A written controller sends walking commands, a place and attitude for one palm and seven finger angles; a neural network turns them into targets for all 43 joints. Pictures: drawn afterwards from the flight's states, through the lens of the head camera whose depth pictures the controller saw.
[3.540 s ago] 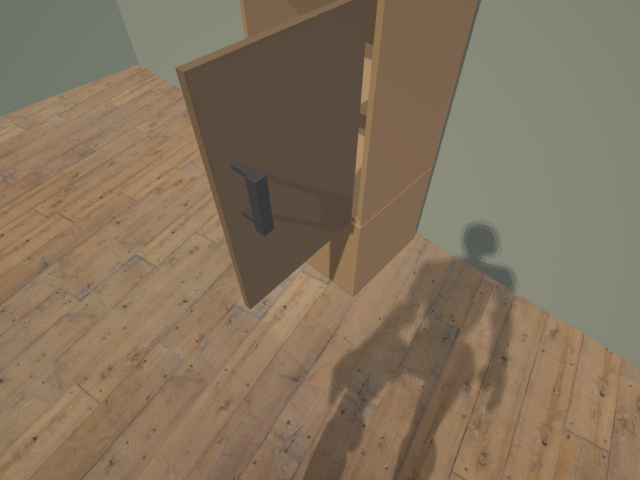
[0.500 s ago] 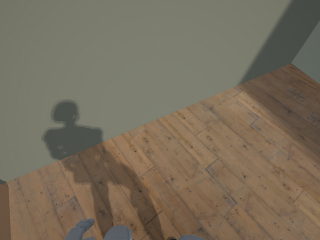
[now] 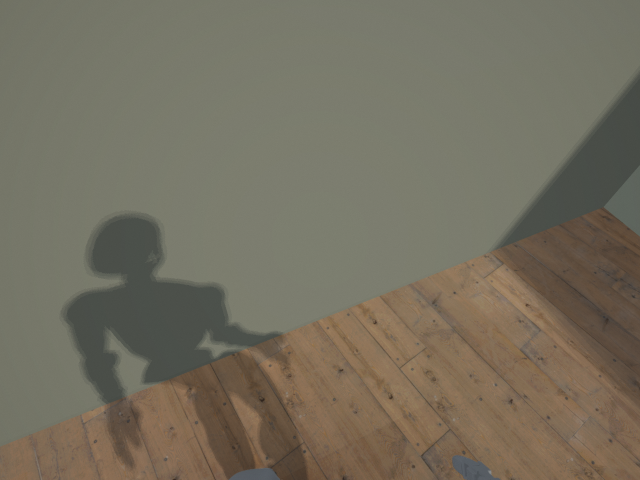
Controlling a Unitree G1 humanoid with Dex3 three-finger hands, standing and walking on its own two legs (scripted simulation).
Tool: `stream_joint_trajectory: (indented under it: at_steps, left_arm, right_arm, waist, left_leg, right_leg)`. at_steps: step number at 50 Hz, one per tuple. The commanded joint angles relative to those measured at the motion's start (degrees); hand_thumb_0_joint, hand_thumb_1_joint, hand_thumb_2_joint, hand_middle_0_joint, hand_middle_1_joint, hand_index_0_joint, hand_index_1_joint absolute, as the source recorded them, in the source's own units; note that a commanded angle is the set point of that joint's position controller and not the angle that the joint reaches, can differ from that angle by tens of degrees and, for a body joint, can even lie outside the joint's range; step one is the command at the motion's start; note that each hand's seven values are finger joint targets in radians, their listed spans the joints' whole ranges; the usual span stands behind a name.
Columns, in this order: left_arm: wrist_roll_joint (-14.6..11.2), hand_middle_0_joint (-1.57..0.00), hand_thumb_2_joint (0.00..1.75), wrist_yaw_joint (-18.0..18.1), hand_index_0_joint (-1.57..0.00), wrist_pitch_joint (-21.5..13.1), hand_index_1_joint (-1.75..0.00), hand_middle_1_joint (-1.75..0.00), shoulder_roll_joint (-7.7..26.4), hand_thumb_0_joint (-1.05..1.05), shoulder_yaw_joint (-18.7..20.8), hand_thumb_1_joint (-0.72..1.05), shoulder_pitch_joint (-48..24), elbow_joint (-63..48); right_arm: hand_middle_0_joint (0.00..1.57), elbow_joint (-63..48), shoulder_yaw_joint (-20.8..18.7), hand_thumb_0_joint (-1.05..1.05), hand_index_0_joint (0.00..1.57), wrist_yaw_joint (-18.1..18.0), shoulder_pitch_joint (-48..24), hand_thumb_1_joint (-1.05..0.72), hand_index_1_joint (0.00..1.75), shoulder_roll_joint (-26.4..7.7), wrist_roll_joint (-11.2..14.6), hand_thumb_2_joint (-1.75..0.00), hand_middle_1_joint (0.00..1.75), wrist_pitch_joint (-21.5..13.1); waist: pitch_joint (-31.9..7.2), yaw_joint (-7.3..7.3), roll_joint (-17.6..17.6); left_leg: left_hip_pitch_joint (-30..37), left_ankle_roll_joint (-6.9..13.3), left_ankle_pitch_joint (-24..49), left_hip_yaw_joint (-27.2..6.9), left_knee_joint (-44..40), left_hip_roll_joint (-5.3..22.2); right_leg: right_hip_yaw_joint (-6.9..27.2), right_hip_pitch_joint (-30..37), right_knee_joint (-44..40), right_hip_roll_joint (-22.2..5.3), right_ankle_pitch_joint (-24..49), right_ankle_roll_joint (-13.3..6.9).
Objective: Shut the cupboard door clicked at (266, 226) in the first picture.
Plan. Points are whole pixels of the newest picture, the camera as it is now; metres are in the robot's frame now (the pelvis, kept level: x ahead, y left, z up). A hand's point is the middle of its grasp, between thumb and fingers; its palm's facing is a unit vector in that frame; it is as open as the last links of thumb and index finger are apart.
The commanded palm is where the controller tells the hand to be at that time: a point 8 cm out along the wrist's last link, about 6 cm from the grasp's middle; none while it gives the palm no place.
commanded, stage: turn to face it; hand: left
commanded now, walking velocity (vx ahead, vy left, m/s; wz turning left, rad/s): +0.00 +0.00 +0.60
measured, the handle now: out of the picture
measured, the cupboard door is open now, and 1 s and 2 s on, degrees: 91 91 91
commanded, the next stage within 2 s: none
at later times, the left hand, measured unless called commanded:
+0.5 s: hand (226, 406) +0.23 +0.16 -0.13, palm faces +0.27 -0.93 -0.24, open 7.3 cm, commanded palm none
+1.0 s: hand (196, 453) +0.17 +0.19 -0.14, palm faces +0.56 -0.77 -0.31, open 7.4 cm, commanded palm none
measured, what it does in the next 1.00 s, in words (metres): walks ahead, turning left: right foot, then left foot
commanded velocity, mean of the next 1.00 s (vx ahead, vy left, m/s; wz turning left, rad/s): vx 0.00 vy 0.00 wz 0.60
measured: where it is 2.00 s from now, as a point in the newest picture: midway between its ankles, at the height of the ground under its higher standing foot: (358, 462)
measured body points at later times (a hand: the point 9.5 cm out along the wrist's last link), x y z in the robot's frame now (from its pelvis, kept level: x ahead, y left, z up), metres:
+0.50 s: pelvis +0.15 -0.05 +0.02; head +0.20 -0.04 +0.46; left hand +0.21 +0.21 -0.11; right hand +0.24 -0.29 -0.14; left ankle +0.08 +0.06 -0.64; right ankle +0.17 -0.15 -0.72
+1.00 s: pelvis +0.22 -0.05 +0.01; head +0.27 -0.03 +0.46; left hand +0.14 +0.23 -0.12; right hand +0.44 -0.21 -0.13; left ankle +0.16 +0.07 -0.72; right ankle +0.29 -0.17 -0.70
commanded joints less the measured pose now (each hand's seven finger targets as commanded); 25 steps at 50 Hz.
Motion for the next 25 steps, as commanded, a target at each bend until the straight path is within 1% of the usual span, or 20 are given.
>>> stream_joint_trajectory:
  at_steps: [1, 2, 3, 4, 5, 7, 9, 11, 12, 13, 14, 15, 16, 17, 18, 19, 20, 22, 24, 25]
  left_arm:
    - [1.0, -0.2, 0.9, -0.5, -0.2, -0.9, -0.3, -0.3, 3.6, 0.0, 1.2, 0.9, -5.9, -8.1]
    - [1.1, -0.2, 0.9, -0.5, -0.2, -0.1, -0.3, -0.3, 2.4, 0.0, 1.0, 0.9, -4.5, -7.7]
    - [1.0, -0.2, 0.9, -0.5, -0.2, 0.3, -0.3, -0.3, 1.9, 0.0, 1.0, 0.9, -3.9, -7.5]
    - [1.0, -0.2, 0.9, -0.4, -0.2, 0.9, -0.3, -0.3, 1.9, 0.0, 1.1, 0.9, -4.1, -7.9]
    - [1.0, -0.2, 0.9, -0.4, -0.2, 1.4, -0.3, -0.3, 2.4, 0.0, 1.3, 0.9, -5.3, -8.4]
    - [0.8, -0.2, 0.9, -0.3, -0.2, 1.9, -0.3, -0.3, 4.0, 0.0, 1.7, 0.9, -8.9, -10.3]
    - [0.6, -0.2, 0.9, -0.4, -0.2, 2.3, -0.3, -0.3, 6.0, 0.0, 2.2, 0.9, -12.2, -11.5]
    - [0.5, -0.2, 0.9, -0.4, -0.2, 2.3, -0.3, -0.3, 7.4, 0.0, 2.5, 0.9, -15.2, -13.3]
    - [0.3, -0.2, 0.9, -0.4, -0.2, 2.1, -0.3, -0.3, 8.1, 0.0, 2.6, 0.9, -15.8, -13.9]
    - [0.2, -0.2, 0.9, -0.4, -0.2, 1.7, -0.3, -0.3, 9.2, 0.0, 2.9, 0.9, -14.8, -14.2]
    - [0.1, -0.2, 0.9, -0.3, -0.2, 1.1, -0.3, -0.3, 10.7, 0.0, 3.3, 0.9, -12.6, -14.0]
    - [0.5, -0.2, 0.9, 0.3, -0.2, 0.3, -0.3, -0.3, 15.4, 0.0, 4.2, 0.9, -9.7, -13.4]
    - [0.9, -0.2, 0.9, 0.8, -0.2, 0.4, -0.3, -0.3, 20.1, 0.0, 5.1, 0.9, -6.0, -13.1]
    - [0.4, -0.2, 0.9, 1.3, -0.2, 0.5, -0.3, -0.3, 19.1, 0.0, 4.5, 0.9, -6.4, -13.7]
    - [0.4, -0.2, 0.9, 1.9, -0.2, 1.0, -0.3, -0.3, 17.2, 0.0, 4.4, 0.9, -9.0, -14.6]
    - [0.5, -0.2, 0.9, 2.0, -0.2, 1.3, -0.3, -0.3, 15.5, 0.0, 3.7, 0.9, -12.2, -15.6]
    - [0.5, -0.2, 0.9, 1.9, -0.2, 1.5, -0.3, -0.3, 14.6, 0.0, 3.4, 0.9, -14.0, -16.4]
    - [0.8, -0.2, 0.9, 1.7, -0.2, 1.3, -0.3, -0.3, 14.5, 0.0, 3.2, 0.9, -16.0, -17.4]
    - [0.9, -0.2, 0.9, 1.5, -0.2, 1.3, -0.3, -0.3, 14.9, 0.0, 3.5, 0.9, -16.8, -17.8]
    - [1.0, -0.2, 0.9, 1.4, -0.2, 1.3, -0.3, -0.3, 15.1, 0.0, 3.6, 0.9, -16.7, -17.8]
  right_arm:
    - [0.2, 2.3, -1.3, 0.0, 0.2, -2.0, 13.5, -0.9, 0.3, -6.6, 0.4, -0.9, 0.3, -0.6]
    - [0.2, 2.5, -0.9, 0.0, 0.2, -2.0, 12.6, -0.9, 0.3, -6.0, 0.5, -0.9, 0.3, -0.9]
    - [0.2, 2.8, -0.9, 0.0, 0.2, -2.1, 12.1, -0.9, 0.3, -6.0, 0.5, -0.9, 0.3, -0.9]
    - [0.2, 2.1, -1.4, 0.0, 0.2, -2.0, 11.9, -0.9, 0.3, -6.5, 0.4, -0.9, 0.3, -0.7]
    - [0.2, 1.9, -1.5, 0.0, 0.2, -1.9, 11.6, -0.9, 0.3, -7.6, 0.4, -0.9, 0.3, -0.4]
    - [0.2, 1.6, -1.9, 0.0, 0.2, -1.6, 12.4, -0.9, 0.3, -9.6, 0.4, -0.9, 0.3, 0.6]
    - [0.2, 1.5, -2.3, 0.0, 0.2, -1.6, 12.2, -0.9, 0.3, -10.4, 0.3, -0.9, 0.3, 1.7]
    - [0.2, 1.2, -2.8, 0.0, 0.2, -1.6, 12.7, -0.9, 0.3, -11.3, 0.1, -0.9, 0.3, 2.4]
    - [0.2, 0.9, -3.1, 0.0, 0.2, -1.6, 12.5, -0.9, 0.3, -11.8, 0.1, -0.9, 0.3, 2.9]
    - [0.2, 0.4, -3.3, 0.0, 0.2, -1.5, 11.8, -0.9, 0.3, -12.2, 0.2, -0.9, 0.3, 3.2]
    - [0.2, -0.2, -3.4, 0.0, 0.2, -1.4, 11.3, -0.9, 0.3, -11.8, 0.5, -0.9, 0.3, 3.3]
    - [0.2, -1.0, -3.2, 0.0, 0.2, -0.8, 12.6, -0.9, 0.3, -9.2, 1.1, -0.9, 0.3, 3.2]
    - [0.2, -2.3, -3.2, 0.0, 0.2, -0.8, 13.9, -0.9, 0.3, -7.1, 1.3, -0.9, 0.3, 3.4]
    - [0.2, -2.4, -3.1, 0.0, 0.2, -1.1, 12.8, -0.9, 0.3, -7.7, 0.8, -0.9, 0.3, 3.8]
    - [0.2, -2.6, -3.3, 0.0, 0.2, -1.1, 11.9, -0.9, 0.3, -7.6, 1.1, -0.9, 0.3, 4.3]
    - [0.2, -2.6, -3.1, 0.0, 0.2, -0.6, 9.7, -0.9, 0.3, -7.6, 1.0, -0.9, 0.3, 4.8]
    - [0.2, -3.0, -2.8, 0.0, 0.2, 0.0, 8.7, -0.9, 0.3, -6.6, 0.9, -0.9, 0.3, 5.4]
    - [0.2, -3.2, -2.5, 0.0, 0.2, 0.9, 8.7, -0.9, 0.3, -5.6, 0.8, -0.9, 0.3, 6.1]
    - [0.2, -3.7, -2.3, 0.0, 0.2, 1.4, 7.6, -0.9, 0.3, -5.1, 0.7, -0.9, 0.3, 6.4]
    - [0.2, -4.2, -2.3, 0.0, 0.2, 1.6, 6.8, -0.9, 0.3, -5.1, 0.7, -0.9, 0.3, 6.4]
  waist:
    - [1.4, -2.7, 5.1]
    - [0.2, -1.18, 6.3]
    - [-1.9, -0.35, 5.8]
    - [-3.0, -0.22, 6.1]
    - [-3.0, -0.35, 5.9]
    - [-2.7, -1.13, 7.0]
    - [-1.7, -1.46, 10.7]
    - [-2.0, -1.96, 11.8]
    - [-2.5, -1.84, 11.8]
    - [-2.9, -0.93, 10.1]
    - [-4.9, 0.47, 7.0]
    - [-9.3, 1.34, -4.1]
    - [-13.4, 2.42, -16.2]
    - [-13.2, 2.63, -13.9]
    - [-12.9, 1.35, -14.2]
    - [-9.6, 0.4, -10.9]
    - [-7.1, -0.71, -9.1]
    - [-5.5, -2.2, -8.8]
    - [-3.7, -2.58, -9.1]
    - [-3.2, -2.35, -9.4]
  left_leg:
    - [7.2, 7.5, 19.5, -22.2, -23.0, 18.3]
    - [5.8, 6.1, 26.2, -16.8, -22.2, 15.7]
    - [5.2, 5.2, 30.3, -13.5, -20.8, 13.7]
    - [2.9, 5.0, 31.9, -11.5, -20.0, 12.6]
    - [1.9, 4.8, 32.1, -11.4, -19.6, 11.9]
    - [0.9, 4.4, 28.5, -13.4, -18.9, 11.4]
    - [0.3, 4.0, 23.9, -15.3, -18.4, 11.4]
    - [2.7, 3.5, 25.3, -17.7, -16.0, 11.2]
    - [3.5, 2.9, 25.8, -18.7, -14.1, 11.0]
    - [2.9, 1.7, 24.1, -19.3, -11.7, 10.6]
    - [0.9, -0.8, 19.2, -18.0, -7.7, 8.3]
    - [-8.1, -4.5, 6.6, -12.8, 1.6, 3.3]
    - [-12.8, -7.6, -23.4, -5.8, 18.0, -3.0]
    - [-13.5, -7.6, -24.9, -9.1, 28.7, 0.1]
    - [-14.4, -7.9, -22.6, -9.6, 33.7, 2.0]
    - [-14.1, -8.1, -19.1, -9.5, 35.4, 3.7]
    - [-12.9, -8.3, -16.7, -8.5, 33.5, 4.0]
    - [-9.7, -8.7, -13.6, -6.0, 27.2, 3.8]
    - [-6.8, -8.8, -11.1, -3.7, 20.3, 3.3]
    - [-6.2, -8.7, -10.4, -2.7, 17.7, 2.7]
  right_leg:
    - [3.6, -20.8, 10.7, -8.2, 6.0, 2.8]
    - [2.8, -17.6, 5.0, -8.5, 6.5, 3.5]
    - [2.1, -14.3, -0.7, -8.2, 7.3, 4.0]
    - [1.0, -11.2, -5.8, -7.9, 8.0, 4.5]
    - [0.0, -9.5, -9.7, -7.1, 9.0, 5.0]
    - [-1.3, -8.3, -13.9, -5.9, 11.3, 5.6]
    - [-1.6, -8.0, -16.8, -5.2, 12.5, 5.9]
    - [-2.3, -7.4, -21.1, -3.9, 11.8, 5.9]
    - [-2.4, -5.8, -24.6, -3.4, 11.8, 5.7]
    - [-2.3, -2.2, -29.3, -3.4, 13.9, 5.6]
    - [-0.7, 4.9, -37.1, -5.5, 21.1, 5.4]
    - [8.5, 17.8, -38.9, -16.2, 35.7, 2.5]
    - [18.9, 21.6, -40.9, -32.0, 49.6, -4.8]
    - [18.1, 19.2, -39.9, -32.9, 55.8, -8.3]
    - [16.2, 17.3, -39.3, -31.3, 55.1, -8.6]
    - [9.8, 12.9, -39.2, -28.1, 52.6, -7.6]
    - [4.3, 8.7, -39.9, -25.5, 50.9, -5.7]
    - [-1.6, 5.1, -40.8, -23.6, 48.8, -3.5]
    - [-5.0, 2.9, -41.0, -22.5, 46.6, -2.6]
    - [-5.8, 3.1, -40.7, -22.2, 46.9, -2.3]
